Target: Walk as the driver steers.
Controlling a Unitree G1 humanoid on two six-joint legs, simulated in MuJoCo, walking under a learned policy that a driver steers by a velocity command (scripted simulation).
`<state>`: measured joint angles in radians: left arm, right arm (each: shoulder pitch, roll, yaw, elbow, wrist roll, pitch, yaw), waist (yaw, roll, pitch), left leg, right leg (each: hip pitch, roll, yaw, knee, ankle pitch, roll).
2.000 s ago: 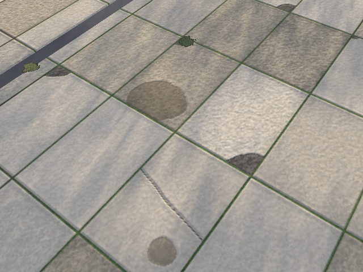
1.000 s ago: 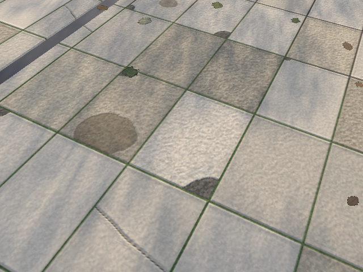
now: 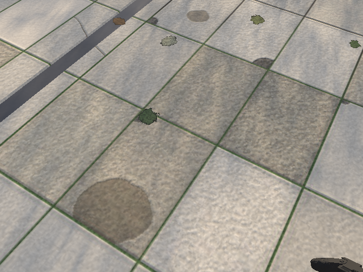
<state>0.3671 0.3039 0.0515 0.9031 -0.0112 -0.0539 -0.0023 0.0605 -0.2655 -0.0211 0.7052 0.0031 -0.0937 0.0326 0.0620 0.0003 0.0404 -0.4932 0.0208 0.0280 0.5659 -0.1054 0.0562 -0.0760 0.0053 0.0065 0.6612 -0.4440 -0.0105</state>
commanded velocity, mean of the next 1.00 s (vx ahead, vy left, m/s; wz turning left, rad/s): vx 0.50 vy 0.00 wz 0.30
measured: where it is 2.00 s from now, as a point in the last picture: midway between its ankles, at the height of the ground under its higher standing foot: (122, 144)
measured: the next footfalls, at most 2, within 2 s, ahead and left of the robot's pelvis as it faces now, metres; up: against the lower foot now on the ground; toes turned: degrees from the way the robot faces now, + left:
right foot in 0.50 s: +0.45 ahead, -0.13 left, +0.00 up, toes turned +5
left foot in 1.02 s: +0.65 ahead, +0.20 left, +0.00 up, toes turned +25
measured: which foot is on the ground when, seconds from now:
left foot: down 0.00-0.52, up 0.54-1.00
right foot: up 0.00-0.48, down 0.50-1.00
